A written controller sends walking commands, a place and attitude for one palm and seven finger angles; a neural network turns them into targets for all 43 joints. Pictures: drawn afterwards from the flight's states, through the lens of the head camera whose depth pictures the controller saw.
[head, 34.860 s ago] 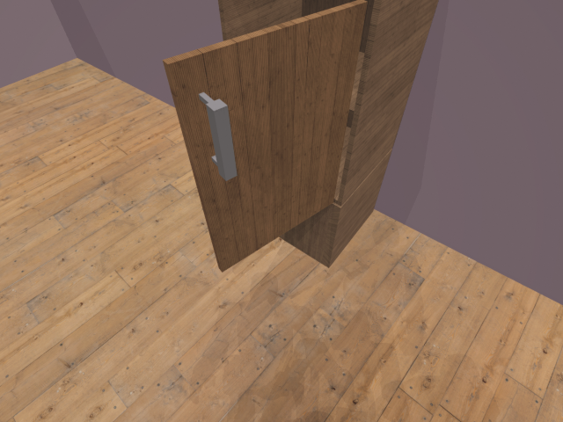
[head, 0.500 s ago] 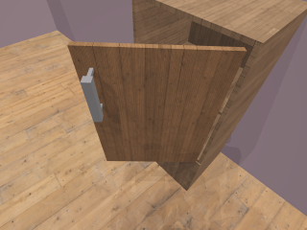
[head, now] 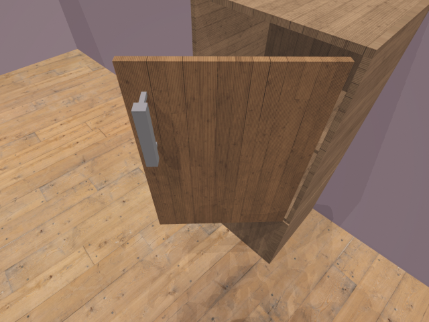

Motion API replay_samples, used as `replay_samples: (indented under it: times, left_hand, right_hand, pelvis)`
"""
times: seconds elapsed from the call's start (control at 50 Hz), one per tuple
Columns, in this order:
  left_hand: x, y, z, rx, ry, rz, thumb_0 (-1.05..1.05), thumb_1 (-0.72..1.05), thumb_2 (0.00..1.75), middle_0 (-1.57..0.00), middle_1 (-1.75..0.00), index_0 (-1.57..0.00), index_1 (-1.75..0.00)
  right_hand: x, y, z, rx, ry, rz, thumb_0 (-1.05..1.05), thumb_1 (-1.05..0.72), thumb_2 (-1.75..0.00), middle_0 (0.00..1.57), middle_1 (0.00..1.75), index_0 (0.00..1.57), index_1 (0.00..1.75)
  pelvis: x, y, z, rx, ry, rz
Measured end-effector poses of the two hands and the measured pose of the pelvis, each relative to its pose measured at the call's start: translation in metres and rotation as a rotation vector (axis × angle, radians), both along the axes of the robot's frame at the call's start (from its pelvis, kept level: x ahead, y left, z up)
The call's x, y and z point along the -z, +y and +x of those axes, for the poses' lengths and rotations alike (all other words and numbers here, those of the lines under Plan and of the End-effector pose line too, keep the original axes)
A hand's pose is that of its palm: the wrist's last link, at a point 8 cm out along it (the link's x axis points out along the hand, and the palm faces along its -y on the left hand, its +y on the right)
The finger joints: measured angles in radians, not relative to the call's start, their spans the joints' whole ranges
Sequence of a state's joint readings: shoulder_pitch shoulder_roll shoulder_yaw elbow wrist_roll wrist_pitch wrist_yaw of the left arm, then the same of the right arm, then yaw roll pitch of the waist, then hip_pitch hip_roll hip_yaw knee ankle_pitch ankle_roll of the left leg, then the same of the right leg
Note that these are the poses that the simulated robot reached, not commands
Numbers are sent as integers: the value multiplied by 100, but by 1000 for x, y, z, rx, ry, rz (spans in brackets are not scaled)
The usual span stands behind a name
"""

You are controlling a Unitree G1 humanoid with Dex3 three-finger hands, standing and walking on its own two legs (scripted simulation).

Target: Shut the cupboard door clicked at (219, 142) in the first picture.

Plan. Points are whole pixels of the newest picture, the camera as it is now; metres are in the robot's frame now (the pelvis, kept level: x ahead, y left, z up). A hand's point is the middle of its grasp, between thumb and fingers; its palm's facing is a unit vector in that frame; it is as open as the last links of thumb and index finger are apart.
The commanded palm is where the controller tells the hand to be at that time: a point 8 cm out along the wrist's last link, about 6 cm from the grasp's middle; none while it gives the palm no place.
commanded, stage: raise the hand and make a fist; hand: left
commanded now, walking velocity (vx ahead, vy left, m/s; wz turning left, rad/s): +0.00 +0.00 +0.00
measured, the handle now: (148, 130) +0.45 +0.17 +0.11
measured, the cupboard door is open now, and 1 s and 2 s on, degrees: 45 45 45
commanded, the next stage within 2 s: bring the fist close to the handle in 2.00 s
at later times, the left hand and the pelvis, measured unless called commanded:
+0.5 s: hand (113, 319) +0.14 +0.19 -0.04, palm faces +0.14 -0.99 -0.01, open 6.2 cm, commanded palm +0.12 +0.24 -0.02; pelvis -0.03 -0.03 -0.08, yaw +3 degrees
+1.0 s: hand (100, 275) +0.18 +0.20 +0.04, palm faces +0.10 -0.99 -0.03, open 3.8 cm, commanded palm +0.15 +0.24 +0.05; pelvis +0.00 -0.01 -0.05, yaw +3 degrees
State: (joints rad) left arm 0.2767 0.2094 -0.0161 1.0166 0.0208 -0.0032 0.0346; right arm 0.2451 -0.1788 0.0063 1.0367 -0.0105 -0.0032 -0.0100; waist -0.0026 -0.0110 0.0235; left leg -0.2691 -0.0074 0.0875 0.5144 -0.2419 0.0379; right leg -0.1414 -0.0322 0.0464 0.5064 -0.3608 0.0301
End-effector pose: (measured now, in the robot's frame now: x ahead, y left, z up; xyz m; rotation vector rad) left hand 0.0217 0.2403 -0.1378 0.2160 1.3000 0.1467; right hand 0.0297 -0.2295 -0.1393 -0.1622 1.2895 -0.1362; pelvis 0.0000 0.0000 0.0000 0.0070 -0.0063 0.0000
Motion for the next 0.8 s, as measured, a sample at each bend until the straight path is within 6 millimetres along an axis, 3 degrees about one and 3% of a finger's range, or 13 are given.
replay_samples:
  times: [0.1,0.12,0.18,0.26,0.3,0.36,0.42,0.48,0.56,0.66,0.8]
  left_hand:
    - [1,2,-13,-1,43,2,0,90,90,-20,-29,-20,-30]
    - [-4,6,-5,-60,-8,2,1,90,90,-20,-30,-20,-30]
    - [-56,12,50,-98,-441,49,2,90,90,-21,-30,-21,-30]
    - [-125,4,115,-77,-974,42,2,91,90,-23,-33,-23,-33]
    - [-141,-1,131,-44,-1168,-2,1,91,90,-26,-36,-25,-36]
    - [-140,-10,133,56,-1365,-84,1,90,90,-30,-40,-29,-40]
    - [-118,-12,117,104,-1346,-139,1,90,90,-34,-45,-34,-46]
    - [-100,-7,95,44,-1243,-141,1,90,90,-40,-51,-40,-51]
    - [-111,0,79,-10,-1242,-65,2,90,90,-47,-59,-47,-59]
    - [-139,-2,98,66,-1347,-69,2,90,90,-56,-69,-56,-69]
    - [-150,-1,134,99,-1245,-150,2,89,90,-69,-83,-69,-83]
  right_hand:
    - [-2,-3,-6,3,23,-12,1,-91,-90,20,30,20,30]
    - [-3,-5,-4,2,-10,-27,1,-91,-90,20,30,20,30]
    - [-16,-13,11,2,-225,-74,1,-91,-90,20,30,20,30]
    - [-21,-25,47,-47,-474,-67,1,-91,-90,20,30,20,30]
    - [-21,-30,67,-74,-563,-64,1,-90,-90,20,30,20,30]
    - [-21,-38,97,-114,-675,-71,1,-90,-90,20,30,20,30]
    - [-22,-42,123,-143,-754,-79,1,-90,-90,20,30,20,30]
    - [-26,-40,143,-169,-802,-82,1,-91,-90,20,30,20,30]
    - [-27,-28,159,-219,-819,-76,1,-91,-90,20,30,20,30]
    - [-16,-10,162,-249,-766,-41,1,-90,-90,20,30,20,30]
    - [-10,2,143,-163,-662,-2,2,-90,-90,20,30,20,30]
  pelvis:
    - [-1,2,-1,2,4,-5]
    - [1,1,-4,-7,0,-10]
    - [6,-3,-9,-18,13,5]
    - [22,-9,-19,-58,56,16]
    - [32,-12,-25,-55,97,4]
    - [54,-21,-33,-41,157,2]
    - [71,-27,-37,-40,177,-3]
    - [78,-30,-35,-50,181,-13]
    - [78,-32,-29,-69,182,-37]
    - [75,-31,-24,-81,194,-55]
    - [59,-24,-12,-64,191,-44]
